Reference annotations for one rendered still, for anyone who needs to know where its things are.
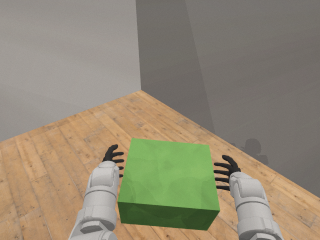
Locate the left robot upper arm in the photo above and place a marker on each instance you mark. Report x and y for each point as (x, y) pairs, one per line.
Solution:
(97, 235)

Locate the robot left hand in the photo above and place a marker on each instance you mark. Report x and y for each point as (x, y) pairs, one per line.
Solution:
(109, 157)

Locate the robot left forearm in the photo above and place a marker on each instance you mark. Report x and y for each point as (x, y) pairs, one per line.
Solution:
(98, 210)

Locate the carton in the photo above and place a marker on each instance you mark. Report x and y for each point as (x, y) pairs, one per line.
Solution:
(168, 184)

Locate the robot right forearm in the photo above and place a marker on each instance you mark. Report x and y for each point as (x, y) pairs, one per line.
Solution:
(255, 220)

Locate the robot right hand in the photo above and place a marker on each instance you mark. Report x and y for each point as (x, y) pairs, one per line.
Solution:
(232, 167)

